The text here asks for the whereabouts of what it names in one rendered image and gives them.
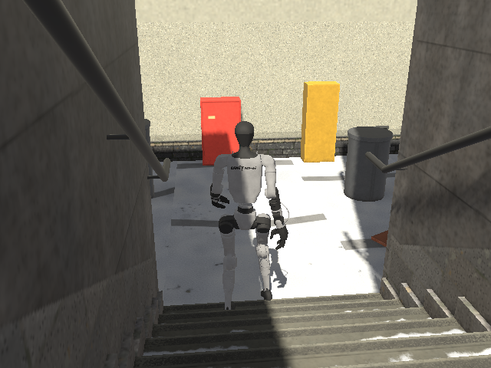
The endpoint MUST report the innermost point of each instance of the robot left thigh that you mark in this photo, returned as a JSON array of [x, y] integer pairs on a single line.
[[227, 232]]

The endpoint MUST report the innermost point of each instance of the robot right hand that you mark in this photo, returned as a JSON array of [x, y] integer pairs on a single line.
[[283, 232]]

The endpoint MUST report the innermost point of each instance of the robot left forearm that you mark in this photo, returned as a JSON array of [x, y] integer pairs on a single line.
[[214, 197]]

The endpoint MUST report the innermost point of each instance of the left robot foot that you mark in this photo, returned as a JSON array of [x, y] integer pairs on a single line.
[[232, 306]]

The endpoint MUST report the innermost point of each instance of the robot right forearm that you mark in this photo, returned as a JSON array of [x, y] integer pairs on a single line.
[[277, 210]]

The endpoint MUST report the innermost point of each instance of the robot left hand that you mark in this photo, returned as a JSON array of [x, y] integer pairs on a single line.
[[222, 199]]

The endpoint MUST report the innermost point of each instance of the left robot upper arm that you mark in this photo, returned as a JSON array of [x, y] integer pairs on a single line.
[[218, 171]]

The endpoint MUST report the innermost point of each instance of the right robot upper arm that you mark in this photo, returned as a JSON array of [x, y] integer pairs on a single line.
[[270, 175]]

